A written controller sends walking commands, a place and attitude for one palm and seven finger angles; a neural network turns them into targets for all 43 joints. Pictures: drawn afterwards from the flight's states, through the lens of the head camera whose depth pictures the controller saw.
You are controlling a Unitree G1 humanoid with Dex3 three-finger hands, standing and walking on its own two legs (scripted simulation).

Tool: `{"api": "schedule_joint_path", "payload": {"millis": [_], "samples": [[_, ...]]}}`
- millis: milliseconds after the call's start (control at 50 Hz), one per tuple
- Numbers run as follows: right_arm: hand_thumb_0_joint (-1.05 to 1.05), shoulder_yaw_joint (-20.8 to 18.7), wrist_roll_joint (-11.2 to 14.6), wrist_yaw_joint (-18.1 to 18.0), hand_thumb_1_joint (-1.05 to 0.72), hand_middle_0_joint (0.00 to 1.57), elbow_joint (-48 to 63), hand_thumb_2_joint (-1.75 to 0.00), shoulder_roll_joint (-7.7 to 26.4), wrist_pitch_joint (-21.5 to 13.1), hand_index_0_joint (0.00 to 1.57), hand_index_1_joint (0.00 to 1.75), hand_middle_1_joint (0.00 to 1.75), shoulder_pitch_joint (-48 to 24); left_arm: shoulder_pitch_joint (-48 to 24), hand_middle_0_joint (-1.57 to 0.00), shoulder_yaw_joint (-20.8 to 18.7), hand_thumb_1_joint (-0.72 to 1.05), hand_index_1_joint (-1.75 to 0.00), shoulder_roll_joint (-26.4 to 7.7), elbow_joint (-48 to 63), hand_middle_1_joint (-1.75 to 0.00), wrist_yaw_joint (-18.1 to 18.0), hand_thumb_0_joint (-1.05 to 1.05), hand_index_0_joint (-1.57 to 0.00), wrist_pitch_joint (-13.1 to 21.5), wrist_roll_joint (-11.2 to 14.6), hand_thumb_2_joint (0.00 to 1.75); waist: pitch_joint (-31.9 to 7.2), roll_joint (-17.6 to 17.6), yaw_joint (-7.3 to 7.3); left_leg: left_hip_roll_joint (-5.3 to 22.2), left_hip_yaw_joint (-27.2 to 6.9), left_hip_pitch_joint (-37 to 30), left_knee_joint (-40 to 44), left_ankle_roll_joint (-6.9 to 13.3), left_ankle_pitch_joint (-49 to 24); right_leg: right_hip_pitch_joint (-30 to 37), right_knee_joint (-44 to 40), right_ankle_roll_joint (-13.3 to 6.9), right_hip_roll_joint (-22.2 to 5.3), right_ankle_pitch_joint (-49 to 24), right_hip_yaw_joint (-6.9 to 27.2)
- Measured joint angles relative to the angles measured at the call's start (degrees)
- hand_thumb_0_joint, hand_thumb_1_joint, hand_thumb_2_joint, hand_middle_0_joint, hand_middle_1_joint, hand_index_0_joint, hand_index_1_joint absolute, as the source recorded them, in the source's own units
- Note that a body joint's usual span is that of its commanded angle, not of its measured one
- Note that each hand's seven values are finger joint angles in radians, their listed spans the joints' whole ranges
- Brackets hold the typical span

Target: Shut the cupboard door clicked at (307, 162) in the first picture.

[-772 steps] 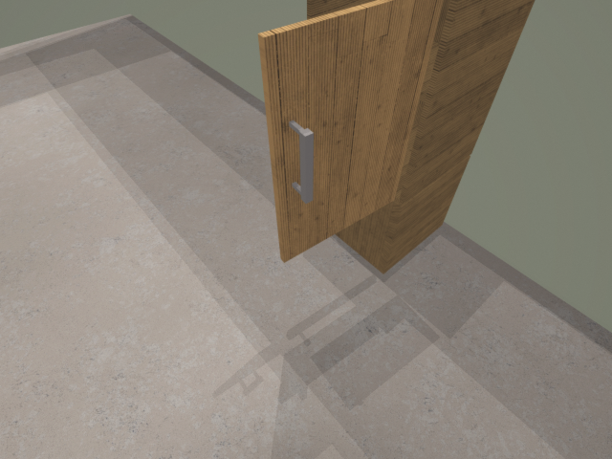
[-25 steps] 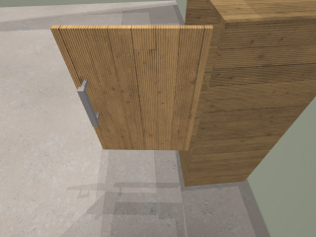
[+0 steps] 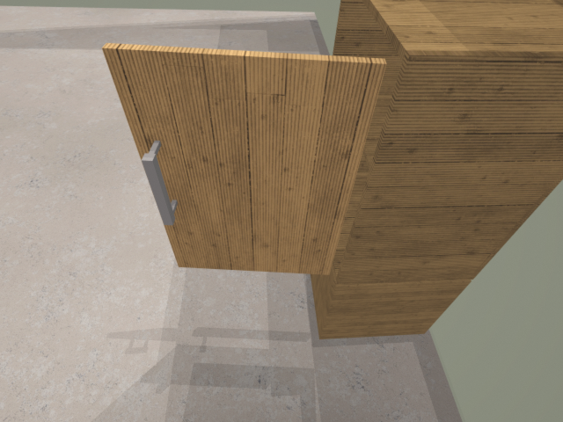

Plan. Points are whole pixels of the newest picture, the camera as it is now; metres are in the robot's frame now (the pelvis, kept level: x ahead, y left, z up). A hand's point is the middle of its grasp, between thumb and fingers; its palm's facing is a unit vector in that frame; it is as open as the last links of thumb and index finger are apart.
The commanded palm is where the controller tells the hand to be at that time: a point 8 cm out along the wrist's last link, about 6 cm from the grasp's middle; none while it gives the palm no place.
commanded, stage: shuffle to correct the standing spot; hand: left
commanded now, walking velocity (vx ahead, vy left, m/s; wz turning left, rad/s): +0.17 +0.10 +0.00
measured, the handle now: (163, 185) +0.52 +0.27 +0.01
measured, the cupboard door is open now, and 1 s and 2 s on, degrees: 84 84 84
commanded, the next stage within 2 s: come to a stop and stand still in 0.18 s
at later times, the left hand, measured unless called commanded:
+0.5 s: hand out of the picture +0.09 +0.18 -0.17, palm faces +0.05 -0.98 -0.21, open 7.3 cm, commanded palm none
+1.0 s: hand out of the picture +0.11 +0.19 -0.16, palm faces +0.04 -0.96 -0.28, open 7.4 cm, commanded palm none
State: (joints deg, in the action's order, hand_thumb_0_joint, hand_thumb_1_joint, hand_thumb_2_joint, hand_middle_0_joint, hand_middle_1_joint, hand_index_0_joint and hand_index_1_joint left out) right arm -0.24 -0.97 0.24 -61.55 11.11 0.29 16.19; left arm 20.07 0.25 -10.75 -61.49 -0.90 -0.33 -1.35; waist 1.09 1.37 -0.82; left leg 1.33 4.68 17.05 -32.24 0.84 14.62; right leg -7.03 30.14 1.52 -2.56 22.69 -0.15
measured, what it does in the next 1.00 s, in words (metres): steps on the spot: right foot, then left foot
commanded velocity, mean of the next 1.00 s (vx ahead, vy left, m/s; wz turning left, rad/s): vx -0.02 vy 0.01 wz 0.01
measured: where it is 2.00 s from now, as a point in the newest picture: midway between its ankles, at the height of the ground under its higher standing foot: outside the picture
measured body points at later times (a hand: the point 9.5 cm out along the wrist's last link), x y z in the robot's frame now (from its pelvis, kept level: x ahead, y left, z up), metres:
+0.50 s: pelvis +0.08 +0.01 +0.00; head +0.11 +0.00 +0.45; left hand +0.09 +0.24 -0.15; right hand +0.11 -0.22 -0.16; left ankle +0.08 +0.13 -0.70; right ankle +0.03 -0.09 -0.73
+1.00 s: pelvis +0.05 -0.01 +0.00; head +0.07 -0.03 +0.45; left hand +0.10 +0.24 -0.14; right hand +0.14 -0.24 -0.16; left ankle +0.07 +0.12 -0.71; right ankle +0.04 -0.10 -0.73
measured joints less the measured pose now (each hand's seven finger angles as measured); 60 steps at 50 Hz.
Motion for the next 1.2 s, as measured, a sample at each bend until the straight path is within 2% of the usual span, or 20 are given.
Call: {"api": "schedule_joint_path", "payload": {"millis": [100, 140, 220, 260, 300, 360, 420, 500, 560, 640, 680, 720, 780, 880, 920, 980, 1040, 1080, 1160, 1200], "samples": [[0.0, 0.0, -0.1, 0.0, -0.9, 0.2, 0.2, -0.9, -0.7, -0.7, 0.2, 0.3, 0.3, 1.1, 1.5, -0.2, -0.7, 0.9, -0.3, 0.0, -0.5, -0.3, 0.2, 0.0, -0.2, -0.2, -0.1, 0.9, 0.2, 1.7, -0.28, -1.0, 0.7, -0.1, -2.9, 0.6, 3.5, 0.2, 2.6, 0.2, -1.2, 3.1, 0.5], [0.0, 0.1, -0.2, -0.2, -0.9, 0.2, 0.6, -0.9, -1.0, -1.5, 0.2, 0.3, 0.3, 1.2, 1.4, -0.2, -0.9, 0.9, -0.3, 0.0, -0.7, -0.3, 0.2, 0.0, -0.2, -0.3, -0.2, 0.9, 0.7, 2.0, -0.36, -1.2, 1.3, -0.1, -3.6, 1.1, 4.6, -1.7, 6.7, -1.4, -1.6, 4.7, 0.1], [0.0, 0.3, -0.3, -0.9, -0.9, 0.2, 1.4, -0.9, -1.7, -2.7, 0.2, 0.3, 0.3, 1.1, -1.1, -0.2, -1.1, 0.91, -0.3, 0.4, -0.2, -0.3, 0.1, 0.01, -0.2, -0.4, -0.1, 0.9, 2.5, 0.7, 0.24, -0.7, 2.4, -1.6, -1.7, 1.3, 4.5, -9.3, 19.7, -3.4, -0.1, 11.4, -2.8], [0.0, 0.5, -0.3, -0.9, -0.9, 0.2, 1.2, -0.9, -1.8, -2.6, 0.2, 0.3, 0.3, 1.6, -2.8, -0.2, -1.4, 0.91, -0.3, 0.8, 0.7, -0.3, 0.3, 0.01, -0.19, 0.2, 0.0, 0.9, 3.0, -0.5, 0.59, -0.6, 2.1, -2.4, -0.8, 1.1, 4.2, -10.3, 16.2, -3.5, 0.5, 8.8, -4.7], [0.0, 0.7, 0.1, -0.8, -0.9, 0.2, 0.6, -0.9, -2.1, -2.1, 0.2, 0.3, 0.3, 2.6, -3.5, -0.2, -1.6, 0.91, -0.3, 0.7, 2.5, -0.3, 0.5, 0.01, -0.19, 1.8, -0.1, 0.9, 2.5, -0.4, 0.3, -1.4, 2.1, -1.6, -3.1, 0.9, 5.5, -8.7, 6.0, -3.6, 0.2, -0.9, -5.2], [0.0, 0.3, 0.1, -0.7, -0.9, 0.2, -1.0, -0.9, -1.7, -0.3, 0.2, 0.3, 0.3, 2.4, -4.5, -0.2, -1.4, 0.91, -0.3, 1.8, 3.1, -0.3, 0.0, 0.0, -0.19, 3.0, 0.0, 0.9, 2.1, -2.6, 0.27, -0.8, -0.6, 2.2, -15.0, 0.1, 12.4, -7.2, 7.0, -4.1, 0.6, -0.3, -7.3], [0.0, -0.1, 0.1, -0.7, -0.9, 0.2, -1.1, -0.9, -1.9, 0.7, 0.2, 0.3, 0.3, 0.8, -4.1, -0.2, -1.3, 0.92, -0.3, 2.4, 3.1, -0.3, -0.9, 0.0, -0.2, 2.8, -0.2, 0.9, 1.1, -2.3, -0.07, -0.4, -0.7, 5.0, -20.6, -0.8, 12.6, -4.4, 3.3, -3.8, 0.2, -0.4, -7.4], [0.01, -0.8, 0.4, -1.0, -0.93, 0.2, 0.7, -0.9, -1.6, 0.7, 0.2, 0.3, 0.3, -2.5, -3.7, -0.2, -1.3, 0.92, -0.3, 2.1, 3.2, -0.3, -1.1, 0.01, -0.2, 1.7, -0.4, 0.9, 1.8, -0.1, -0.42, 0.1, 0.2, 5.0, -12.7, -1.5, 7.8, -2.8, 0.3, -3.0, -0.7, -1.7, -6.3], [0.01, -1.1, 0.5, -0.9, -0.93, 0.2, 2.8, -0.9, -1.0, -0.1, 0.2, 0.3, 0.3, -4.2, -3.3, -0.2, -1.4, 0.92, -0.3, 1.7, 3.5, -0.3, -1.0, 0.0, -0.2, 0.6, -0.2, 0.9, 2.9, 0.6, -0.58, 0.4, 0.9, 2.1, -2.1, -1.5, -3.4, -3.5, 2.8, -2.0, -0.6, 0.0, -5.7], [0.01, -1.1, 0.3, -1.4, -0.92, 0.2, 4.3, -0.9, -2.0, -0.8, 0.2, 0.3, 0.3, -6.1, -4.3, -0.2, -2.0, 0.91, -0.3, -0.1, 3.5, -0.3, -1.5, 0.0, -0.2, -1.3, 0.4, 0.9, 4.0, 3.5, -0.73, -0.5, 2.4, 0.8, -1.1, 0.3, 1.1, -8.4, 15.2, -1.5, -0.7, 7.4, -2.5], [0.0, -0.8, 0.1, -1.8, -0.92, 0.2, 4.9, -0.9, -2.5, -0.8, 0.2, 0.3, 0.3, -6.9, -5.6, -0.2, -2.3, 0.91, -0.3, -0.6, 3.6, -0.3, -1.7, 0.0, -0.2, -2.0, 0.4, 0.9, 4.5, 3.3, -0.45, -0.4, 2.1, 0.6, -0.1, 0.4, 0.4, -10.8, 21.0, -1.5, 0.3, 9.5, -1.5], [0.0, -0.7, -0.2, -2.1, -0.91, 0.2, 5.3, -0.9, -2.6, -0.6, 0.2, 0.3, 0.3, -7.7, -7.0, -0.2, -2.5, 0.91, -0.3, -0.7, 4.2, -0.3, -1.5, 0.0, -0.2, -2.2, 0.4, 0.9, 5.0, 2.3, -0.23, -0.1, 1.5, 0.6, 1.2, 0.4, -0.9, -12.3, 22.8, -1.4, 1.0, 9.1, -1.2], [0.0, -0.9, -0.4, -2.2, -0.91, 0.2, 5.7, -0.9, -2.5, -0.2, 0.2, 0.3, 0.3, -8.5, -8.4, -0.2, -2.7, 0.91, -0.3, -0.5, 5.6, -0.3, -1.1, 0.0, -0.19, -2.1, 0.3, 0.9, 5.2, 0.3, -0.07, 0.6, 0.9, 1.0, 2.4, 0.1, -2.4, -12.4, 19.4, -1.3, 1.4, 7.0, -1.5], [0.0, -1.2, -0.2, -1.6, -0.9, 0.2, 6.0, -0.9, -1.9, 0.6, 0.2, 0.3, 0.3, -8.2, -8.4, -0.2, -2.1, 0.91, -0.3, -0.5, 7.3, -0.3, -0.7, 0.0, -0.19, -0.8, -0.2, 0.9, 4.5, -1.8, -0.2, 1.4, 0.3, 2.7, -0.2, -1.5, -2.3, -7.3, 4.3, -1.8, 1.3, -3.1, -2.2], [0.0, -1.8, -0.2, -1.1, -0.9, 0.2, 6.8, -0.9, -1.3, 1.2, 0.2, 0.3, 0.3, -7.4, -7.1, -0.2, -1.4, 0.91, -0.3, -0.3, 8.7, -0.3, -0.6, 0.0, -0.19, -0.9, -0.5, 0.9, 3.8, -3.3, 0.14, 1.6, -1.6, 3.6, -2.3, -1.6, 0.1, -7.5, 5.0, -2.9, 2.2, -2.7, -3.1], [0.0, -2.7, -0.5, -0.8, -0.9, 0.2, 7.9, -0.9, -0.6, 2.1, 0.2, 0.3, 0.3, -5.8, -4.9, -0.2, -1.2, 0.91, -0.3, 0.1, 10.0, -0.3, -1.2, 0.0, -0.2, -0.8, -0.6, 0.9, 1.6, -3.7, 0.42, 0.1, -4.3, 5.8, -10.8, -1.1, 5.4, -7.7, 5.2, -3.9, 2.7, -2.4, -3.9], [0.0, -3.4, -0.3, -0.6, -0.9, 0.2, 8.6, -0.9, -0.1, 2.4, 0.2, 0.3, 0.3, -5.1, -3.8, -0.2, -1.3, 0.9, -0.3, 0.5, 10.6, -0.3, -1.5, 0.0, -0.2, -0.6, -0.6, 0.9, 0.7, -3.3, 0.68, -0.4, -4.3, 6.0, -16.3, -0.9, 7.0, -7.5, 4.8, -4.4, 3.1, -2.9, -4.2], [0.0, -3.6, -0.1, -0.6, -0.9, 0.2, 8.9, -0.9, 0.1, 2.2, 0.2, 0.3, 0.3, -4.8, -3.8, -0.2, -1.3, 0.9, -0.3, 0.5, 10.9, -0.3, -1.5, 0.0, -0.2, -0.6, -0.7, 0.9, 0.8, -2.9, 0.89, -0.4, -3.6, 4.6, -14.9, -1.0, 7.3, -7.6, 4.8, -4.5, 3.3, -3.2, -4.6], [0.0, -3.3, 0.0, -0.7, -0.9, 0.2, 8.2, -0.9, 0.1, 1.1, 0.2, 0.3, 0.3, -4.4, -5.1, -0.2, -1.0, 0.9, -0.3, 0.0, 10.6, -0.3, -1.4, 0.0, -0.2, -0.6, -0.3, 0.9, 1.1, -1.9, 1.37, -0.4, -3.2, -0.2, -4.9, -0.1, 4.9, -8.1, 5.6, -4.1, 3.5, -3.2, -6.1], [0.0, -2.6, -0.2, -0.7, -0.9, 0.19, 7.0, -0.9, -0.4, 0.7, 0.19, 0.3, 0.3, -4.6, -6.0, -0.2, -1.1, 0.9, -0.3, -0.4, 9.9, -0.3, -1.3, 0.01, -0.2, -0.7, 0.0, 0.9, 1.8, -0.4, 0.69, -0.8, -2.7, -1.0, -3.5, 0.4, 4.0, -7.4, 4.1, -3.7, 3.2, -4.4, -5.7]]}}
